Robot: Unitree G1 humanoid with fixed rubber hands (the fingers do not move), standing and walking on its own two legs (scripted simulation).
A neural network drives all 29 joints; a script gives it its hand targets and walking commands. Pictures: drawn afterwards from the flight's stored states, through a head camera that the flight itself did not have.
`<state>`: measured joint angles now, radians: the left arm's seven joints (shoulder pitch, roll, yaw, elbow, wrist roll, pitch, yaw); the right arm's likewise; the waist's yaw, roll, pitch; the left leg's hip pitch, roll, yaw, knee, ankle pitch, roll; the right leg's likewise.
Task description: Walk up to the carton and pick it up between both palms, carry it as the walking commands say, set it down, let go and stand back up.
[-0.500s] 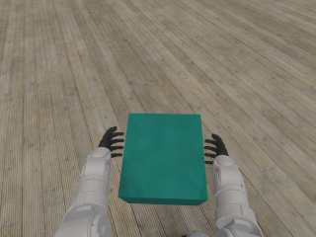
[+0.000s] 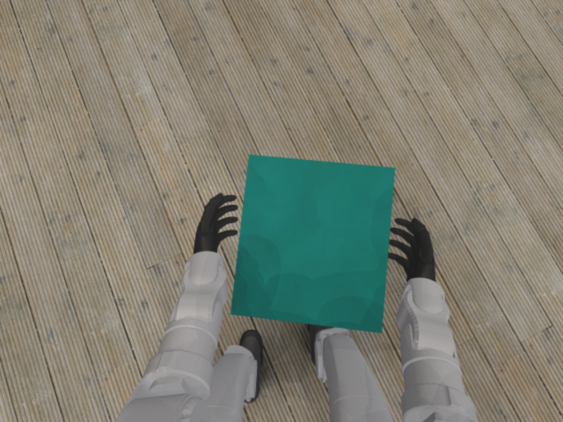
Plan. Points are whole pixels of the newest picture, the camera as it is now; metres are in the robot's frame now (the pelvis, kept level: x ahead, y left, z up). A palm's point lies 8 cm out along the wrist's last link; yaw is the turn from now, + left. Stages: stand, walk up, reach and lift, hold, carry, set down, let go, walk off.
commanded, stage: set down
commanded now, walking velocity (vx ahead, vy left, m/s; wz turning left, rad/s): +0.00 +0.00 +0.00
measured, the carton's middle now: (311, 240) +0.34 -0.07 -0.23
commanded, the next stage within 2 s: none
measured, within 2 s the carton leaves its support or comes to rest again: neither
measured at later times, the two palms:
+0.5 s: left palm (220, 258) +0.31 +0.10 -0.19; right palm (404, 267) +0.29 -0.22 -0.21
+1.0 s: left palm (224, 244) +0.35 +0.11 -0.31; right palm (378, 245) +0.34 -0.21 -0.30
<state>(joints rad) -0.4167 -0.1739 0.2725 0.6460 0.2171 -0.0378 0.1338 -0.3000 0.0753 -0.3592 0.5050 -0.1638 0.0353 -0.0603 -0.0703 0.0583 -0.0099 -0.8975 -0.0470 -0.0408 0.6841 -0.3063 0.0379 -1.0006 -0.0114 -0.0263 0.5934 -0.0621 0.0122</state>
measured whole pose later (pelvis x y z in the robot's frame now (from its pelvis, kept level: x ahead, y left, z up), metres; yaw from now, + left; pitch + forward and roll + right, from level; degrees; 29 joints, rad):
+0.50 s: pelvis -0.07 -0.03 -0.08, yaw +3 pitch +32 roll +2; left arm -0.62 0.02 0.06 0.71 -0.02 -0.03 0.22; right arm -0.60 -0.06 -0.24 0.75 0.01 -0.04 -0.19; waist -0.07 0.05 0.02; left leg -1.28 -0.08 -0.04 1.11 -0.39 0.00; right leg -1.38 -0.01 0.02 1.01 -0.19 0.00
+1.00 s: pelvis -0.07 -0.02 -0.15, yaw +3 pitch +40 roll +1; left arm -0.78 0.07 0.06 0.75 -0.11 -0.01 0.26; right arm -0.74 -0.07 -0.23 0.63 0.08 0.04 -0.25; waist -0.06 0.05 0.05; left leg -1.61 -0.09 -0.04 1.45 -0.54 -0.01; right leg -1.72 0.00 0.02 1.35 -0.32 0.01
